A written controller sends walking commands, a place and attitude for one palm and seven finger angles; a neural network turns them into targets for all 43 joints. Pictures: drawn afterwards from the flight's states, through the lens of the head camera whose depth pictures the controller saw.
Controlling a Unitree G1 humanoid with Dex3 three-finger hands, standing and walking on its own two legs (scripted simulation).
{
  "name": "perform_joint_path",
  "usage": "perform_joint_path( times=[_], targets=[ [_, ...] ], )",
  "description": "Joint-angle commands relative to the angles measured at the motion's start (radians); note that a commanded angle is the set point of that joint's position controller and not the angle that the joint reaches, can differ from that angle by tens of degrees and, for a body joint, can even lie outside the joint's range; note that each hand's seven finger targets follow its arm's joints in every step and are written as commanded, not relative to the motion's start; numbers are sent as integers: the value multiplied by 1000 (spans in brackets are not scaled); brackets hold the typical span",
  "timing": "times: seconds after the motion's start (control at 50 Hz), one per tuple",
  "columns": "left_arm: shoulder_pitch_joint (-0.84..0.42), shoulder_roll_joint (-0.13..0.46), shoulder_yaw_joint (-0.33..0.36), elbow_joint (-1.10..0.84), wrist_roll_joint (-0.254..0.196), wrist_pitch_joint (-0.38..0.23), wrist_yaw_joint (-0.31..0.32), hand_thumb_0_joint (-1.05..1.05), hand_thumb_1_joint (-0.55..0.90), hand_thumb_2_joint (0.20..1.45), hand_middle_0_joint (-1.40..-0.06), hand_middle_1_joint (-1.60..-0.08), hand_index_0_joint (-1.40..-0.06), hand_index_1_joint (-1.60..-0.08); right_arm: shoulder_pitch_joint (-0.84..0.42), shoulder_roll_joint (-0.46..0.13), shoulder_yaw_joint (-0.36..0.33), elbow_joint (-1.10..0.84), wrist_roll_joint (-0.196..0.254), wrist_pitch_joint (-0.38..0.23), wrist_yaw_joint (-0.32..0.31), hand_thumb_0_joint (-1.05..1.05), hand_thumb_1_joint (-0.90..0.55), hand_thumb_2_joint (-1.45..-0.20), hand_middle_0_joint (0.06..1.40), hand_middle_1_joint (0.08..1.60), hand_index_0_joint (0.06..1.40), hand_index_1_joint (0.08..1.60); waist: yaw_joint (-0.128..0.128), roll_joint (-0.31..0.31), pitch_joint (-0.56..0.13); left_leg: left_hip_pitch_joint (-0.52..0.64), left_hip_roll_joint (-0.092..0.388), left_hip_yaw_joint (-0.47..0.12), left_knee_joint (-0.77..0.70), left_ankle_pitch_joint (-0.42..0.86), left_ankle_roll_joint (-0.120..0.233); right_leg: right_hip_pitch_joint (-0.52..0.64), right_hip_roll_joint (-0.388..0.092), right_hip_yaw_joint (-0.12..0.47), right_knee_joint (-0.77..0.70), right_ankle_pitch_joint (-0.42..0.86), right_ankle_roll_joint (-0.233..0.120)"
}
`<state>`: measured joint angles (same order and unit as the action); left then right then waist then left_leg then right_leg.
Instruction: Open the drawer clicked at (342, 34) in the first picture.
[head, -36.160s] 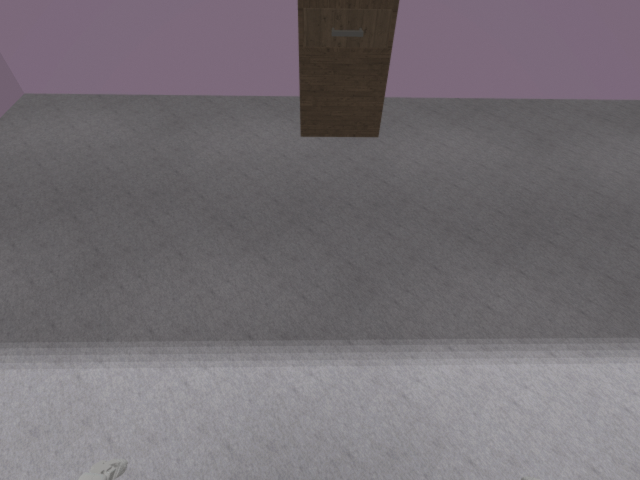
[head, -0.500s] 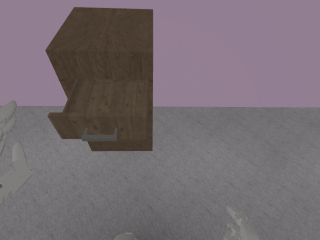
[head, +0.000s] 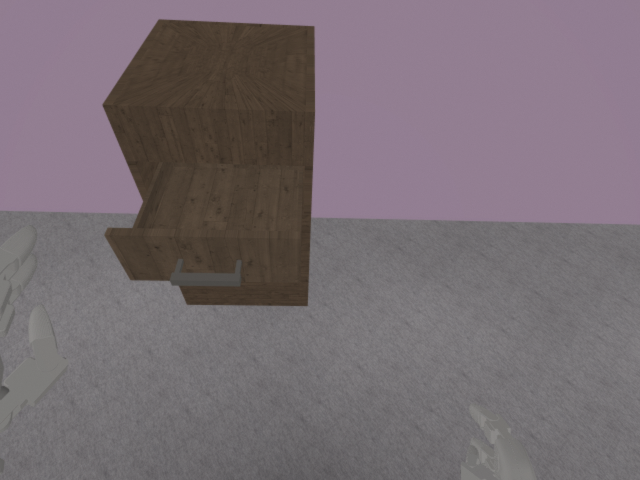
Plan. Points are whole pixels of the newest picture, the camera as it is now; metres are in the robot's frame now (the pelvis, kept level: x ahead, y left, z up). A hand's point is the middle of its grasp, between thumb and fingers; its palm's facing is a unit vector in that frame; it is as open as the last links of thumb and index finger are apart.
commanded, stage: let the arm hang, fingers relaxed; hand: left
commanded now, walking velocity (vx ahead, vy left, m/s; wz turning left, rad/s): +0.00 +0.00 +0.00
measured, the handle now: (207, 271) +0.53 +0.26 -0.20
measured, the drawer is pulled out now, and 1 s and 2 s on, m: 0.23 0.23 0.23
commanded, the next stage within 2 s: look to check the result in 1.10 s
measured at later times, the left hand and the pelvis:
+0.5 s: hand out of the picture -0.06 +0.20 -0.17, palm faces +0.03 -0.98 -0.20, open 7.2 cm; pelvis -0.01 +0.02 +0.00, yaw +1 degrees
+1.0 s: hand out of the picture -0.02 +0.17 -0.18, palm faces +0.03 -0.99 -0.17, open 7.3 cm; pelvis -0.01 +0.01 +0.00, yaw +0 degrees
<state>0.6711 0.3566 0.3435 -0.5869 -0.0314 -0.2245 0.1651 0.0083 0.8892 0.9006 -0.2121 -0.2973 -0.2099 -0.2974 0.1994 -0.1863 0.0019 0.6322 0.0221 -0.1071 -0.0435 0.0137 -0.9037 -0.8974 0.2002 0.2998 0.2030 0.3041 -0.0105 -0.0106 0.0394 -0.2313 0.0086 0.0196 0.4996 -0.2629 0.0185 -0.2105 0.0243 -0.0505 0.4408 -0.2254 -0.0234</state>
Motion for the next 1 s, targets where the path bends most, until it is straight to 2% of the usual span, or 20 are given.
perform_joint_path(
  times=[0.0, 0.02, 0.04, 0.06, 0.1, 0.12, 0.14, 0.18, 0.2, 0.26, 0.3, 0.32, 0.38, 0.4, 0.42, 0.52, 0.6, 0.76, 0.92, 0.98],
  targets=[
    [-152, -20, -216, 693, 81, 191, -140, 0, 900, 900, -200, -300, -200, -300, -18, -197, -83, 94, -22, -4, 68, 0, -900, -900, 200, 300, 200, 300, -20, 81, -120, -16, 113, -95, 7, 405, 34, -71, -101, 59, 158, 213, 9],
    [-187, -58, -249, 734, 75, 201, -141, 0, 900, 900, -200, -300, -200, -300, -14, -169, -73, 87, -33, 9, 58, 0, -900, -900, 200, 300, 200, 300, -13, -6, -167, 9, 132, -115, 33, 475, 44, -67, -91, 49, 162, 203, 7],
    [-230, -46, -251, 778, 74, 204, -142, 0, 900, 900, -200, -300, -200, -300, -4, -175, -64, 71, -35, 25, 53, 0, -900, -900, 200, 300, 200, 300, -9, -58, -177, -16, 133, -153, 25, 489, 60, -27, -87, 45, 152, 189, 6],
    [-254, -31, -251, 836, 75, 204, -144, 0, 900, 900, -200, -300, -200, -300, -16, -176, -57, 73, -36, 35, 49, 0, -900, -900, 200, 300, 200, 300, 2, -133, -178, -27, 120, -153, 32, 475, 60, 15, -96, 64, 125, 248, 4],
    [-309, 2, -257, 981, 72, 206, -146, 0, 900, 900, -200, -300, -200, -300, -26, -182, -56, 90, -37, 56, 42, 0, -900, -900, 200, 300, 200, 300, 6, -198, -178, -4, 65, -101, 49, 405, 29, 60, -148, 121, 85, 421, -26],
    [-345, -3, -266, 1062, 68, 214, -144, 0, 900, 900, -200, -300, -200, -300, -28, -174, -54, 110, -39, 68, 38, 0, -900, -900, 200, 300, 200, 300, 0, -155, -156, 24, 57, -93, 22, 386, 21, 38, -151, 121, 83, 422, -34],
    [-375, -4, -274, 1131, 64, 222, -140, 0, 900, 900, -200, -300, -200, -300, -27, -160, -46, 133, -42, 80, 34, 0, -900, -900, 200, 300, 200, 300, 2, -74, -119, 19, 61, -93, -18, 373, 21, 44, -144, 115, 66, 373, -26],
    [-410, -6, -288, 1263, 58, 236, -137, 0, 900, 900, -200, -300, -200, -300, -42, -141, -27, 183, -43, 94, 30, 0, -900, -900, 200, 300, 200, 300, 13, 48, -48, -6, 75, -110, -100, 308, 25, 46, -109, 108, 20, 181, -3],
    [-411, -6, -295, 1323, 57, 237, -137, 0, 900, 900, -200, -300, -200, -300, -43, -136, -21, 207, -42, 97, 29, 0, -900, -900, 200, 300, 200, 300, 17, 83, -24, -19, 77, -113, -128, 248, 26, 51, -102, 109, -9, 109, 2],
    [-397, -21, -307, 1464, 53, 233, -142, 0, 900, 900, -200, -300, -200, -300, -16, -120, -14, 273, -37, 103, 23, 0, -900, -900, 200, 300, 200, 300, 17, 101, 0, -21, 71, -119, -175, 61, 26, 57, -101, 119, -83, 11, -3],
    [-365, -50, -301, 1530, 53, 229, -142, 0, 900, 900, -200, -300, -200, -300, 16, -96, -17, 309, -41, 105, 18, 0, -900, -900, 200, 300, 200, 300, 17, 182, -8, -13, 65, -112, -191, -3, 25, 61, -102, 113, -101, 1, -11],
    [-359, -47, -304, 1552, 54, 227, -141, 0, 900, 900, -200, -300, -200, -300, 33, -99, -19, 319, -37, 106, 16, 0, -900, -900, 200, 300, 200, 300, 18, 139, -6, 6, 69, -117, -183, 17, 27, 54, -102, 110, -109, 13, -12],
    [-349, -66, -315, 1617, 49, 223, -141, 0, 900, 900, -200, -300, -200, -300, 95, -84, -18, 371, -35, 103, 10, 0, -900, -900, 200, 300, 200, 300, 9, 94, -41, 37, 79, -120, -185, 60, 31, 72, -108, 100, -109, 40, -14],
    [-344, -71, -319, 1637, 48, 223, -140, 0, 900, 900, -200, -300, -200, -300, 109, -80, -18, 386, -33, 104, 9, 0, -900, -900, 200, 300, 200, 300, 9, 88, -34, 40, 82, -119, -187, 60, 31, 68, -109, 93, -111, 36, -14],
    [-335, -74, -320, 1649, 48, 222, -138, 0, 900, 900, -200, -300, -200, -300, 122, -82, -20, 393, -30, 105, 7, 0, -900, -900, 200, 300, 200, 300, 9, 47, -18, 44, 88, -121, -184, 74, 34, 56, -107, 88, -112, 34, -12],
    [-302, -97, -329, 1709, 47, 225, -131, 0, 900, 900, -200, -300, -200, -300, 180, -59, -18, 444, -30, 108, 1, 0, -900, -900, 200, 300, 200, 300, 7, 16, 44, 29, 90, -126, -200, 44, 39, 22, -105, 86, -112, 5, -16],
    [-290, -111, -329, 1730, 45, 229, -128, 0, 900, 900, -200, -300, -200, -300, 215, -42, -15, 470, -34, 107, 0, 0, -900, -900, 200, 300, 200, 300, 6, 16, 65, -4, 89, -137, -223, -23, 39, 26, -103, 83, -102, -22, -15],
    [-280, -136, -321, 1727, 48, 226, -122, 0, 900, 900, -200, -300, -200, -300, 246, -3, -20, 484, -36, 105, 1, 0, -900, -900, 200, 300, 200, 300, 9, 11, 102, -40, 78, -127, -221, -49, 40, 5, -102, 84, -94, -32, -18],
    [-281, -153, -318, 1714, 47, 216, -120, 0, 900, 900, -200, -300, -200, -300, 241, 12, -24, 479, -35, 99, 0, 0, -900, -900, 200, 300, 200, 300, 8, 11, 88, -10, 73, -103, -193, 11, 33, -15, -98, 98, -96, -5, -21],
    [-288, -154, -317, 1715, 46, 215, -121, 0, 900, 900, -200, -300, -200, -300, 241, 21, -22, 483, -36, 97, -2, 0, -900, -900, 200, 300, 200, 300, 5, 35, 85, -4, 71, -95, -187, 42, 31, -3, -104, 100, -99, 15, -22]
  ],
)
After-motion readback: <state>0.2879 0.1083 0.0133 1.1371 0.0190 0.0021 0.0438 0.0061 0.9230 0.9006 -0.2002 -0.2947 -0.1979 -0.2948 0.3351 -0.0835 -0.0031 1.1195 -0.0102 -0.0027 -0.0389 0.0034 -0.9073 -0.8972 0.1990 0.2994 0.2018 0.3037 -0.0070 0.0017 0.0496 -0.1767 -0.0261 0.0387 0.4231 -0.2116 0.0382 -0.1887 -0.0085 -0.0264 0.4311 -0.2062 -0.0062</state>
